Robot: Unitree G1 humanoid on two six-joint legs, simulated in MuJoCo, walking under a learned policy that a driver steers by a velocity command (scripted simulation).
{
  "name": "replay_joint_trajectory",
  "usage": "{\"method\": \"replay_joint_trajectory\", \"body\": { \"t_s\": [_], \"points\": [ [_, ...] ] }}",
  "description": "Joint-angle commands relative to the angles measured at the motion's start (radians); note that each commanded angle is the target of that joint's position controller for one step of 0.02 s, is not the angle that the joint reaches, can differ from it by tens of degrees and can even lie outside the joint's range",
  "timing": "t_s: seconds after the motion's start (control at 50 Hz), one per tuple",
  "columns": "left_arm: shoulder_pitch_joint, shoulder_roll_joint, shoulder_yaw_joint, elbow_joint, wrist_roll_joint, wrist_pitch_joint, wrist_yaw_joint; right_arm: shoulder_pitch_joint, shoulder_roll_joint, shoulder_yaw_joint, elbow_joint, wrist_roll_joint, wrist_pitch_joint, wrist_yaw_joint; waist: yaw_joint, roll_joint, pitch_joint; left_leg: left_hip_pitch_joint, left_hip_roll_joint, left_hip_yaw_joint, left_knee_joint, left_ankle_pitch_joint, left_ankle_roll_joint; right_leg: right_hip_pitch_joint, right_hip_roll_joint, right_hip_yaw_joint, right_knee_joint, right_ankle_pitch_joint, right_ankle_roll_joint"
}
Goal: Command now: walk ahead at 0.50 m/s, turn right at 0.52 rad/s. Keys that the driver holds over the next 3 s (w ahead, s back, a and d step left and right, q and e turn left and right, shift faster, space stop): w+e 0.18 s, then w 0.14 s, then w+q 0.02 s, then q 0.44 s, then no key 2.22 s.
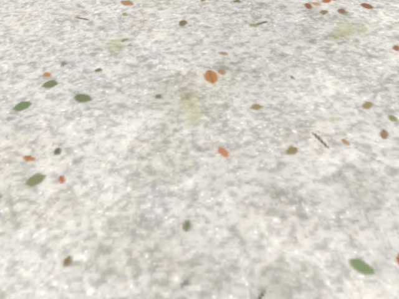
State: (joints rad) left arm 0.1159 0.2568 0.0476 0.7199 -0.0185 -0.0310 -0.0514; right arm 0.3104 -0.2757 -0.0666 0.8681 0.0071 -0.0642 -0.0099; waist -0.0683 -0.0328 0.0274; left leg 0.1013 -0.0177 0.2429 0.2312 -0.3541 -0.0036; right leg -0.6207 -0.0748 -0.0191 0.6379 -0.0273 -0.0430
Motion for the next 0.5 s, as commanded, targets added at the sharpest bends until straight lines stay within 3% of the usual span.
{"method": "replay_joint_trajectory", "body": {
  "t_s": [0.02, 0.04, 0.06, 0.08, 0.1, 0.12, 0.14, 0.16, 0.18, 0.2, 0.26, 0.34, 0.4, 0.46, 0.5],
  "points": [
    [-0.025, 0.106, 0.036, -0.102, -0.001, -0.009, -0.013, -0.021, -0.211, -0.054, -0.049, 0.012, 0.017, -0.016, 0.058, 0.119, -0.007, 0.038, 0.307, -0.046, 0.149, 1.010, 0.119, 0.055, 0.070, -0.081, -0.007, -0.143, -0.056],
    [0.080, 0.142, 0.057, -0.082, -0.004, -0.007, -0.010, -0.034, -0.219, -0.055, -0.053, 0.013, 0.026, -0.021, 0.120, 0.123, -0.068, 0.013, 0.290, -0.031, 0.303, 1.106, 0.103, 0.194, 0.112, -0.100, -0.022, -0.163, -0.083],
    [0.242, 0.198, 0.090, -0.042, -0.005, -0.004, 0.004, -0.047, -0.209, -0.049, -0.059, 0.015, 0.027, -0.024, 0.208, 0.094, -0.151, -0.104, 0.247, -0.009, 0.529, 1.026, 0.067, 0.448, 0.142, -0.078, -0.096, -0.099, -0.124],
    [0.351, 0.293, 0.115, -0.020, -0.008, 0.008, 0.029, -0.008, -0.129, -0.020, -0.082, -0.021, 0.014, -0.021, 0.213, -0.096, -0.242, -0.391, 0.176, -0.012, 0.855, 0.463, 0.022, 0.749, -0.051, 0.222, -0.096, -0.039, -0.194],
    [0.290, 0.341, 0.114, -0.057, -0.009, -0.006, 0.025, 0.045, -0.042, 0.012, -0.133, -0.021, -0.023, -0.003, 0.116, -0.252, -0.371, -0.775, -0.048, -0.197, 1.171, -0.241, -0.028, 1.018, -0.259, 0.816, -0.268, -0.239, -0.409],
    [0.304, 0.248, 0.089, -0.064, -0.004, -0.016, 0.018, -0.072, -0.142, -0.009, -0.142, 0.016, -0.060, 0.015, 0.194, -0.094, -0.364, -0.886, 0.012, -0.353, 1.202, -0.200, -0.002, 1.011, -0.254, 0.793, -0.343, -0.287, -0.362],
    [0.272, 0.208, 0.077, -0.060, 0.001, -0.026, 0.020, -0.141, -0.152, -0.010, -0.170, 0.040, -0.078, 0.022, 0.183, -0.057, -0.228, -0.922, 0.052, -0.337, 1.150, -0.115, 0.023, 0.893, -0.219, 0.643, -0.346, -0.236, -0.318],
    [0.208, 0.187, 0.069, -0.066, 0.001, -0.032, 0.019, -0.146, -0.136, -0.007, -0.164, 0.023, -0.083, 0.015, 0.128, 0.043, -0.137, -0.876, 0.098, -0.333, 1.048, -0.042, 0.024, 0.733, -0.172, 0.528, -0.350, -0.126, -0.281],
    [0.150, 0.152, 0.059, -0.080, 0.004, -0.033, 0.023, -0.142, -0.148, -0.016, -0.154, -0.003, -0.077, 0.009, 0.095, 0.040, -0.099, -0.810, 0.126, -0.331, 0.962, -0.002, 0.014, 0.621, -0.137, 0.446, -0.361, -0.026, -0.262],
    [0.119, 0.136, 0.050, -0.095, 0.017, -0.033, 0.029, -0.114, -0.148, -0.019, -0.145, -0.007, -0.064, 0.012, 0.065, 0.013, -0.085, -0.748, 0.143, -0.330, 0.934, 0.029, 0.004, 0.544, -0.118, 0.400, -0.383, 0.040, -0.257],
    [0.128, 0.150, 0.052, -0.084, 0.015, -0.042, 0.041, -0.095, -0.108, -0.012, -0.137, -0.018, -0.033, 0.011, 0.050, 0.005, -0.067, -0.706, 0.146, -0.293, 0.815, 0.104, -0.042, 0.440, -0.092, 0.295, -0.424, 0.192, -0.260],
    [0.171, 0.168, 0.052, -0.051, 0.011, -0.040, 0.057, -0.219, -0.070, 0.008, -0.165, -0.014, -0.031, 0.016, 0.100, -0.024, -0.030, -0.691, 0.124, -0.268, 0.521, 0.372, -0.060, 0.417, -0.035, 0.173, -0.439, 0.159, -0.199],
    [0.208, 0.169, 0.047, -0.017, 0.018, -0.037, 0.060, -0.285, -0.065, 0.014, -0.176, -0.006, -0.042, 0.031, 0.140, -0.036, -0.013, -0.625, 0.084, -0.239, 0.371, 0.535, -0.038, 0.437, -0.042, 0.128, -0.416, 0.236, -0.162],
    [0.209, 0.164, 0.043, 0.012, 0.024, -0.030, 0.062, -0.285, -0.083, 0.009, -0.179, -0.004, -0.048, 0.049, 0.137, -0.044, -0.026, -0.622, 0.063, -0.251, 0.310, 0.503, 0.009, 0.539, -0.082, 0.119, -0.342, 0.309, -0.136],
    [0.180, 0.173, 0.047, 0.021, 0.025, -0.024, 0.067, -0.235, -0.111, -0.003, -0.172, -0.006, -0.048, 0.058, 0.101, -0.055, -0.048, -0.586, 0.042, -0.256, 0.296, 0.408, 0.044, 0.591, -0.105, 0.118, -0.263, 0.392, -0.114]
  ]
}}
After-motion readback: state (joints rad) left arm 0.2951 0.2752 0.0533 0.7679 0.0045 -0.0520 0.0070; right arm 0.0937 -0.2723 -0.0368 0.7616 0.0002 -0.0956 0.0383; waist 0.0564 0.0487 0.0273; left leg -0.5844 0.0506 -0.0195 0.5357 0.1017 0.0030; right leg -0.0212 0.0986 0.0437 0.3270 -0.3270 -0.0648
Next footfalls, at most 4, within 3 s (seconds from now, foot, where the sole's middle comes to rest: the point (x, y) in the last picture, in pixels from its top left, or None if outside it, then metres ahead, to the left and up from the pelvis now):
0.06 right None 0.21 -0.11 -0.77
0.54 left None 0.47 0.07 -0.77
1.00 right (255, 291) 0.48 -0.18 -0.77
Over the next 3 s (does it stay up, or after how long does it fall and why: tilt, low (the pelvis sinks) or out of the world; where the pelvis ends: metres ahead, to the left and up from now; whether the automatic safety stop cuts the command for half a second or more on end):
stays up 0.44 -0.07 0.01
